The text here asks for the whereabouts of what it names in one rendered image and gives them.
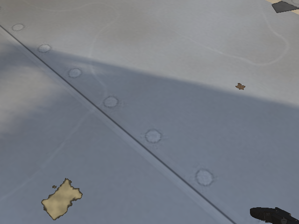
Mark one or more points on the robot right hand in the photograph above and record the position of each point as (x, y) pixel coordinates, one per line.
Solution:
(273, 215)

